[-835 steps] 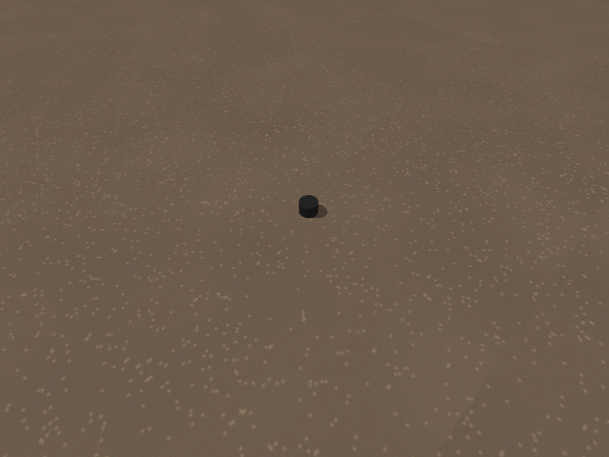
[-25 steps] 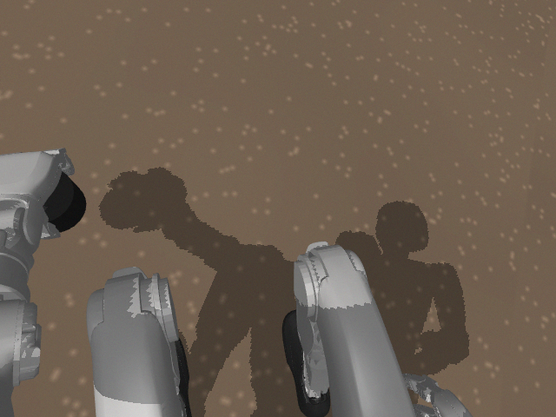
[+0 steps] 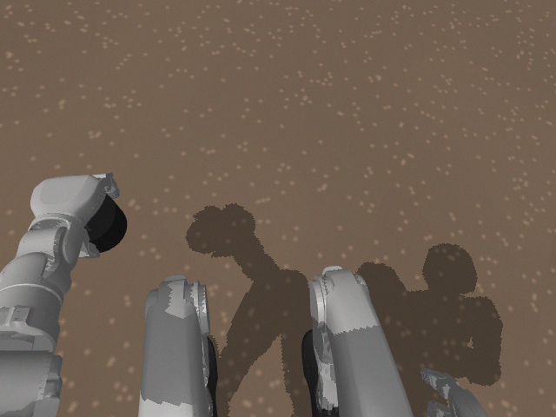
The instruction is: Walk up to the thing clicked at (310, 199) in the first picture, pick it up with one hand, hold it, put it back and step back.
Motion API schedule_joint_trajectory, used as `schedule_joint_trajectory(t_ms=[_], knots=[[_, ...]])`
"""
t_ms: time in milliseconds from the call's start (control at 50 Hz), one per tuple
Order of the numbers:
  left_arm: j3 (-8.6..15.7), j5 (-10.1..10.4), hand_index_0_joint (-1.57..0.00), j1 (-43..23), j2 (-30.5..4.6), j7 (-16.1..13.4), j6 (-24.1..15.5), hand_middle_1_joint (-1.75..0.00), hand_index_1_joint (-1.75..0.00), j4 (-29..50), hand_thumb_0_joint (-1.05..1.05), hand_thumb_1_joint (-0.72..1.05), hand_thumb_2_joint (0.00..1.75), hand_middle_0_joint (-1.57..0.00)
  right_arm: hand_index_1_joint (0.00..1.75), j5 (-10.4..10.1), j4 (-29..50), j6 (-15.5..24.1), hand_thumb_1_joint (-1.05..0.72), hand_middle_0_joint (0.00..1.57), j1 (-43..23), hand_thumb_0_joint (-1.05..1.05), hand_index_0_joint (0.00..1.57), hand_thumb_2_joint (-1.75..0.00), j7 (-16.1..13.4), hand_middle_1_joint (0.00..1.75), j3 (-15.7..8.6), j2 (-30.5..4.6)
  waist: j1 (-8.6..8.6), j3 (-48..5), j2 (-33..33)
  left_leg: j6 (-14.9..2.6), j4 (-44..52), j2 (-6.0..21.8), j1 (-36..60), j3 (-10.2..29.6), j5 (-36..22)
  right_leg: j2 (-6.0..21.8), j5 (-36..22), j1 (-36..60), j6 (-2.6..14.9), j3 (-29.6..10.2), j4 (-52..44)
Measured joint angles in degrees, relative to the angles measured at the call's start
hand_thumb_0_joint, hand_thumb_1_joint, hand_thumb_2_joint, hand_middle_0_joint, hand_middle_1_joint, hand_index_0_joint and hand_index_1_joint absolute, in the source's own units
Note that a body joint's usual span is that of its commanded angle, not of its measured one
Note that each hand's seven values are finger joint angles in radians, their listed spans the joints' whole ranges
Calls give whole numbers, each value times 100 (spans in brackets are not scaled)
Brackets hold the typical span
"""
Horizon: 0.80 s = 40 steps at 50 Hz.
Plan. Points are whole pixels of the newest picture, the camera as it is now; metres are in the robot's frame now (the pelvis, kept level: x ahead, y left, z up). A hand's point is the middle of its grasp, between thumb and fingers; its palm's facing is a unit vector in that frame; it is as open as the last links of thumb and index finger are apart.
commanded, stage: lift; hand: left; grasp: from above
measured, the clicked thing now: (92, 221) +0.42 +0.29 -0.15
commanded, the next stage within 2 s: hold in 1.14 s
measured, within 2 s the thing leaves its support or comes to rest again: neither
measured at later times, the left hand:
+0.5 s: hand out of the picture +0.35 +0.28 +0.10, palm faces -0.42 -0.11 -0.90, open 11.1 cm
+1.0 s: hand out of the picture +0.36 +0.25 +0.21, palm faces -0.44 -0.11 -0.89, open 11.1 cm
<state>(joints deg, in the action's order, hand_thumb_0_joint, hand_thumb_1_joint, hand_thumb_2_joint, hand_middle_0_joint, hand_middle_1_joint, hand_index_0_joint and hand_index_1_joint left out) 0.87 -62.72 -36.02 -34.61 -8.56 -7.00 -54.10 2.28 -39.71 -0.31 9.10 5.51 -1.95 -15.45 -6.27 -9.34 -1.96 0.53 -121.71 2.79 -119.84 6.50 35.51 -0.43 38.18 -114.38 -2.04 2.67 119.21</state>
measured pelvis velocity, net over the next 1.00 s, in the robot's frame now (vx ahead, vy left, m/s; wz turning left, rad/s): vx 0.06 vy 0.00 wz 0.07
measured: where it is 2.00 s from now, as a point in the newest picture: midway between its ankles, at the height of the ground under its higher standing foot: (263, 401)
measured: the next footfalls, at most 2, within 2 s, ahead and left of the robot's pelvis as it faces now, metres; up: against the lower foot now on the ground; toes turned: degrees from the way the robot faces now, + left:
none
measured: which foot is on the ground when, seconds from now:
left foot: down 0.00-1.00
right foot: down 0.00-1.00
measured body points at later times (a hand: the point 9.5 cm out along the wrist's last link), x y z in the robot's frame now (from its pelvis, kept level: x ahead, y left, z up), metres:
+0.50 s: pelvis +0.02 +0.01 +0.18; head +0.13 +0.03 +0.61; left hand +0.37 +0.28 +0.15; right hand +0.17 -0.25 +0.06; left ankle +0.10 +0.13 -0.38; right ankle +0.10 -0.13 -0.38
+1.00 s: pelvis +0.06 +0.00 +0.30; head +0.12 +0.01 +0.74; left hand +0.38 +0.25 +0.26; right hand +0.16 -0.26 +0.18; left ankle +0.10 +0.13 -0.38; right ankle +0.10 -0.13 -0.38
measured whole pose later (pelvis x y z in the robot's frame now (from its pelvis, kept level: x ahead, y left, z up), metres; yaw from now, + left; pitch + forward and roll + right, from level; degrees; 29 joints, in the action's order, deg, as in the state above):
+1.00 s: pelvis +0.06 +0.00 +0.30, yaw +4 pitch +12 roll -1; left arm -9.8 -58.1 -19.3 -21.8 -9.4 1.8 -48.9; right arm -1.4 -42.3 -0.4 14.6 -2.2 -2.3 -14.3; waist -3.8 -5.4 -1.4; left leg 0.7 -56.0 3.3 -45.4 -0.4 22.9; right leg 0.5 23.9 -42.8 -1.4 0.0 54.5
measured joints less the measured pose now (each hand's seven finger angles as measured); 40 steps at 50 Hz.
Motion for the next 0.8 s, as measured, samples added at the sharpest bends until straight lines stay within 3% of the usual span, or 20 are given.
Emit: schedule_joint_trajectory(t_ms=[200,420,640,800], knots=[[-253,333,-55,754,271,249,388,-75,-74,1053,0,-17,67,-51,30,-187,131,-126,-91,20,-152,0,20,-91,-266,30,-55,60,151,-104,-6,-28,1065,13,1216,-127,-88,46,-120,1186,-8,-31,-1066],[-595,551,-55,1557,553,384,774,-75,-74,1718,0,-16,66,-51,30,-355,100,-192,-91,20,-127,0,21,-90,-586,30,33,164,220,-66,-29,-44,2682,43,3166,-307,-311,69,-407,3069,-3,-92,-2681],[-890,568,-55,1748,830,306,818,-75,-73,1277,0,-15,64,-51,30,-420,-95,-26,-91,20,164,1,21,-90,-791,30,41,197,283,56,-21,-20,4391,72,5190,-487,-647,66,-792,5003,28,-170,-4362],[-1030,501,-55,1698,1098,75,814,-75,-73,758,0,-15,63,-51,30,-389,-204,44,-91,20,381,1,21,-91,-815,30,12,158,268,201,15,-4,5471,71,6348,-574,-935,70,-1092,6120,50,-202,-5419]])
